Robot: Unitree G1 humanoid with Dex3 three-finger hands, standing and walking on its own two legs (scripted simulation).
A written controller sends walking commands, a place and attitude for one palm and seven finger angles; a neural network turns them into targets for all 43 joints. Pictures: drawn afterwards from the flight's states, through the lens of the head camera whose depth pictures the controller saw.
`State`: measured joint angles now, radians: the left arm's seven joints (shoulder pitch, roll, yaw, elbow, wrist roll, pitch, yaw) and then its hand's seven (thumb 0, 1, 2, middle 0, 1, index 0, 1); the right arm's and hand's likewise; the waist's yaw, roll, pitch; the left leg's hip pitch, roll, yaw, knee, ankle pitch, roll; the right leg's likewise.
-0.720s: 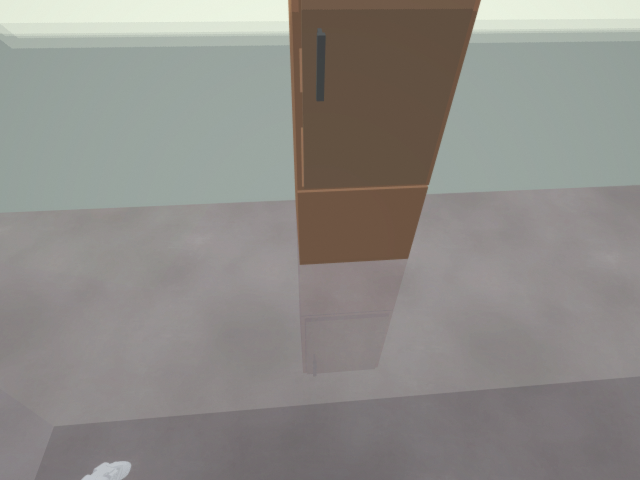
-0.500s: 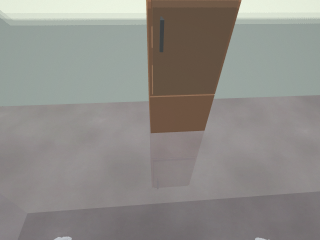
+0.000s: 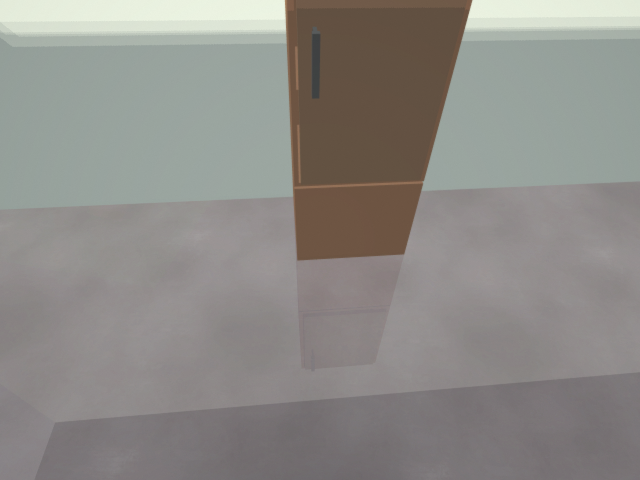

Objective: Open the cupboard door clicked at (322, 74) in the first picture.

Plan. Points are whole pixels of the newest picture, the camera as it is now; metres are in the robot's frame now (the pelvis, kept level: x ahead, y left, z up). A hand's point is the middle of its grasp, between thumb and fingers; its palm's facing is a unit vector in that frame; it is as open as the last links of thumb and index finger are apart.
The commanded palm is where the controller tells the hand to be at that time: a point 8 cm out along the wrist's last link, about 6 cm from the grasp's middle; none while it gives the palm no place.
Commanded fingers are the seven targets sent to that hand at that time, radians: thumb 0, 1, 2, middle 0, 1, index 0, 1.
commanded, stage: stand and wait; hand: left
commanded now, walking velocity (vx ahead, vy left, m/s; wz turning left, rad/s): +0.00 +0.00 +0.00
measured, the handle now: (315, 63) +1.05 +0.07 +0.06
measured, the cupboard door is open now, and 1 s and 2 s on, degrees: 0 0 0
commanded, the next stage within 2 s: look at it before walking up in 0.10 s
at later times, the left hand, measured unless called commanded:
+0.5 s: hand out of the picture +0.08 +0.24 -0.16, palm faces -0.03 -0.94 -0.33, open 7.3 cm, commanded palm none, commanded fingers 0.00 0.90 0.90 -0.20 -0.30 -0.20 -0.30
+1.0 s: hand out of the picture +0.08 +0.23 -0.16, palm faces -0.05 -0.95 -0.32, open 7.3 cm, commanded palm none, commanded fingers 0.00 0.90 0.90 -0.20 -0.30 -0.20 -0.30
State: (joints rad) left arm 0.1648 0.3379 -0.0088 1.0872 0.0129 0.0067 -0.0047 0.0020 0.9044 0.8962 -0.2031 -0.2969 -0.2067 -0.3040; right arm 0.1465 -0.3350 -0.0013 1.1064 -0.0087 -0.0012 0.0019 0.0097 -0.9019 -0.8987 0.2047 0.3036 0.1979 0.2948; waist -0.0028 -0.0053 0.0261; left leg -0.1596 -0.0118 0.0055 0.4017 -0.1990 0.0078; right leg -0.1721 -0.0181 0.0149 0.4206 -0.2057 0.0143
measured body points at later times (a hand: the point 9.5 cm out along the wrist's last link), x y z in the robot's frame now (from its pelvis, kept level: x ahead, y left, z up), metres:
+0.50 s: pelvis +0.00 -0.01 +0.00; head +0.00 +0.00 +0.45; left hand +0.08 +0.29 -0.13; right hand +0.08 -0.30 -0.13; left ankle +0.01 +0.11 -0.74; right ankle +0.02 -0.13 -0.74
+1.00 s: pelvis +0.01 +0.00 +0.00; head +0.01 +0.00 +0.45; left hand +0.08 +0.28 -0.14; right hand +0.09 -0.29 -0.14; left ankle +0.01 +0.11 -0.74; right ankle +0.02 -0.13 -0.74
